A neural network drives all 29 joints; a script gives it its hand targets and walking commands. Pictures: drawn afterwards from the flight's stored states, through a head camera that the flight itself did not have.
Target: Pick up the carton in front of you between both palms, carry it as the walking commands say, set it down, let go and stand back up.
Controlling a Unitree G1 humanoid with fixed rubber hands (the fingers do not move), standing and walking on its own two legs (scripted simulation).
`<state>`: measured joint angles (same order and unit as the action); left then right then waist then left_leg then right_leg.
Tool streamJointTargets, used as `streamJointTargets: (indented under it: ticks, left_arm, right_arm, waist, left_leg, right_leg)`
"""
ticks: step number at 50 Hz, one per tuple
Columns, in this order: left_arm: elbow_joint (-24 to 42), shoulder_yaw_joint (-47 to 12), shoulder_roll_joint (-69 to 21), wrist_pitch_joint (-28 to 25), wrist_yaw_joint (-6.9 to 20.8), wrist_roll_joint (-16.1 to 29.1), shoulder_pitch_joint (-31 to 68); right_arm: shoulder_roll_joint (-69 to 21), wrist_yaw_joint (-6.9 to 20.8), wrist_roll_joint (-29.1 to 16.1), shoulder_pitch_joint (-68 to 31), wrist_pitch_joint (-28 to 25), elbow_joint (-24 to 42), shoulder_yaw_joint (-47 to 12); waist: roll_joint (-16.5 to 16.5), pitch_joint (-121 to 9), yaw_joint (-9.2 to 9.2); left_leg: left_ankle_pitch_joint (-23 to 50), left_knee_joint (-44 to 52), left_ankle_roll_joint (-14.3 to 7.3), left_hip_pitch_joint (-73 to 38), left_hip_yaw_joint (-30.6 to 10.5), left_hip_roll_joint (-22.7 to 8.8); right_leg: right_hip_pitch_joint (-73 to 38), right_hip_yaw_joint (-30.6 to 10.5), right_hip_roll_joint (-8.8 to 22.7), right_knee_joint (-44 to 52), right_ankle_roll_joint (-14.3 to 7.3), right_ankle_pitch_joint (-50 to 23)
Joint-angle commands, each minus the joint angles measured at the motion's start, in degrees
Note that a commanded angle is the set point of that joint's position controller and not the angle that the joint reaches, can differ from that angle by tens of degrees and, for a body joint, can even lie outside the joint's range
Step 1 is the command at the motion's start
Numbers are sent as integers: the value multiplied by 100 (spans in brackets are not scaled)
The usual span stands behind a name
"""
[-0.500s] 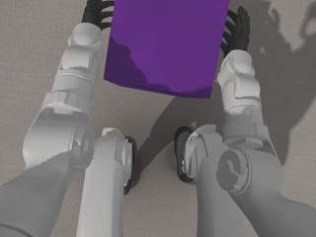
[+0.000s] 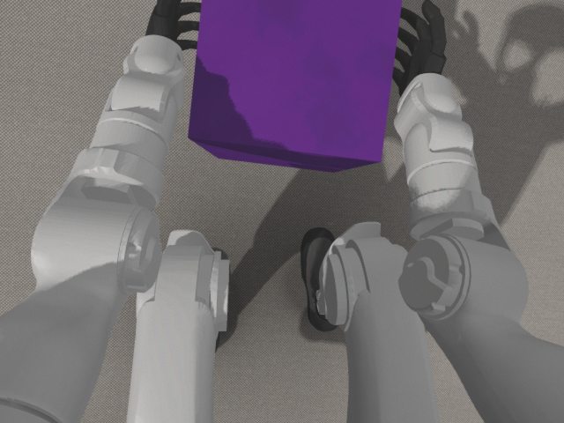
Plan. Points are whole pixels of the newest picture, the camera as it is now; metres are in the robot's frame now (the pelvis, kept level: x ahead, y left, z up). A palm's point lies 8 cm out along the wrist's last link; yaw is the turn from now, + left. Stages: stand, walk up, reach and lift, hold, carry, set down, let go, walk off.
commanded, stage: set down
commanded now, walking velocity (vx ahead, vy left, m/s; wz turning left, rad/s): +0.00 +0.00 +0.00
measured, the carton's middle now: (288, 89) +0.50 -0.03 -0.23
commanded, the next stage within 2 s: none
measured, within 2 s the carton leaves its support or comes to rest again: rests again in 0.72 s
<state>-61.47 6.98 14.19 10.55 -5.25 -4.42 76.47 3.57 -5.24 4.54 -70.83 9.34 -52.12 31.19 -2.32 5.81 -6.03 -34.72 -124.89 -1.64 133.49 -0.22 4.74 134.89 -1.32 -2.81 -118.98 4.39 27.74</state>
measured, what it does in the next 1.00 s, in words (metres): stands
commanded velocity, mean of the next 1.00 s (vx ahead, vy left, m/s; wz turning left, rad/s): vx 0.00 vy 0.00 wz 0.00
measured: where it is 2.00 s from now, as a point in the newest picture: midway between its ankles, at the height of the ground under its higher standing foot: (263, 309)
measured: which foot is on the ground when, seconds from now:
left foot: down 0.00-1.00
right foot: down 0.00-1.00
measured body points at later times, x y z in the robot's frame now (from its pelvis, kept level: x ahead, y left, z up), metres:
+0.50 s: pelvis +0.00 -0.01 -0.01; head +0.35 +0.03 +0.27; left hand +0.55 +0.12 -0.18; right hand +0.52 -0.19 -0.16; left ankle +0.09 +0.10 -0.34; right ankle +0.13 -0.13 -0.34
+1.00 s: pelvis +0.00 -0.01 -0.01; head +0.35 +0.02 +0.26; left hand +0.54 +0.18 -0.20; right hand +0.49 -0.22 -0.19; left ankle +0.09 +0.10 -0.34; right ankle +0.13 -0.13 -0.34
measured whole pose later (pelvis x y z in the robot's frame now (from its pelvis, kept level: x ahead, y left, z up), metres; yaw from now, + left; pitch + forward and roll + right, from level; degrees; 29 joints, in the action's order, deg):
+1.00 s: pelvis +0.00 -0.01 -0.01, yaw +0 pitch +37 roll -4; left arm -64.4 -4.2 26.6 2.0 -2.1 11.1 78.0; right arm 15.0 -7.1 -14.1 -71.0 -1.4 -63.7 13.5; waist -2.2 17.3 -4.4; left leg -36.2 -128.6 -0.1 129.3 -1.7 4.6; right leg 131.3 0.4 -3.0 -122.4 3.1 28.4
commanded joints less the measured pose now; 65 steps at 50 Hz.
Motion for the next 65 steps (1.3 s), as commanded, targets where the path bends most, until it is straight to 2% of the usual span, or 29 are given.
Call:
streamJointTargets:
  ticks: [1,7,24,32,34,36,37,38,40,44,47,49,52,57,60,65]
  left_arm:
    - [707,-1289,-4647,-367,1246,355,2891]
    - [490,-1137,-4354,-453,1298,378,2988]
    - [-189,-483,-3371,-361,1378,-248,2188]
    - [-220,-409,-2701,-418,1246,-375,2045]
    - [-245,-263,-1936,-499,1076,-362,1905]
    - [-284,118,18,-658,635,-336,1468]
    - [-214,165,1017,-775,355,-200,1324]
    - [-193,95,1450,-855,195,20,1399]
    - [-151,-253,1471,-962,132,511,1623]
    - [364,-1012,1225,-1072,260,1339,2113]
    - [480,-1224,1298,-1023,340,1647,2121]
    - [435,-1186,1447,-972,346,1682,1967]
    - [426,-957,1661,-898,308,1596,1647]
    - [1212,-525,1826,-663,254,1303,1311]
    - [1316,-256,1824,-472,320,1115,1131]
    - [994,-34,1603,-465,519,973,850]
  right_arm:
    - [-4654,1346,-261,-2399,31,-114,-1844]
    - [-4584,1306,-280,-2464,-56,-279,-1792]
    - [-3651,1274,-131,-2161,-123,-905,-1341]
    - [-3031,1160,-211,-1987,-245,-1002,-1236]
    - [-2290,980,-277,-1755,-361,-1053,-1070]
    - [-371,520,-349,-1101,-600,-1199,-746]
    - [610,226,-538,-812,-758,-1194,-776]
    - [1003,21,-776,-784,-874,-1124,-901]
    - [1258,-151,-1192,-873,-1065,-1091,-1135]
    - [1363,-166,-1734,-1130,-1246,-923,-1595]
    - [1467,-166,-1917,-1108,-1229,-693,-1775]
    - [1560,-203,-1943,-981,-1184,-487,-1795]
    - [1641,-289,-1957,-767,-1092,-55,-1837]
    - [1609,-520,-1787,-399,-801,1201,-1854]
    - [1394,-591,-1534,-146,-533,1535,-1719]
    - [978,-527,-1205,112,-409,1476,-1572]
  waist:
    - [1079,-5077,257]
    - [823,-4907,348]
    - [618,-3615,617]
    - [584,-3542,628]
    - [611,-3661,630]
    - [638,-3824,635]
    - [652,-3963,608]
    - [653,-4087,547]
    - [854,-4260,366]
    - [1143,-4684,13]
    - [1183,-4993,-124]
    - [1162,-5269,-121]
    - [1093,-5881,-13]
    - [891,-7307,79]
    - [753,-6799,71]
    - [609,-5817,58]
  left_leg:
    - [1593,1503,73,-2910,-119,250]
    - [1520,1420,6,-2691,-119,234]
    - [1182,1291,-95,-2028,-198,87]
    - [1135,1236,-62,-2195,-259,-26]
    - [1171,1219,-1,-2330,-258,-90]
    - [1199,1230,108,-2535,-222,-206]
    - [1189,1246,152,-2645,-205,-254]
    - [1223,1228,163,-2673,-246,-293]
    - [1474,1152,166,-2830,-349,-357]
    - [1993,982,201,-3284,-485,-425]
    - [1970,957,237,-3510,-467,-448]
    - [1879,974,243,-3660,-408,-450]
    - [1743,1057,219,-3910,-251,-413]
    - [1535,1436,165,-4396,57,-239]
    - [1165,1775,109,-4074,145,-179]
    - [1060,2236,73,-3548,114,-155]
  right_leg:
    - [-2625,625,-428,288,-189,-1257]
    - [-2684,594,-433,250,-176,-1235]
    - [-2353,388,-447,233,-222,-877]
    - [-2510,404,-392,134,-152,-853]
    - [-2632,439,-334,100,-92,-889]
    - [-2822,484,-205,91,10,-990]
    - [-2905,501,-137,125,46,-1051]
    - [-2984,501,-91,137,53,-1152]
    - [-2976,449,-33,96,-32,-1446]
    - [-2794,449,73,16,-148,-1855]
    - [-2927,495,131,75,-177,-1846]
    - [-3164,518,134,140,-162,-1809]
    - [-3736,545,94,270,-143,-1794]
    - [-4988,675,-42,701,-145,-1803]
    - [-4973,655,-112,1091,-136,-1454]
    - [-4653,582,-128,1575,-68,-1326]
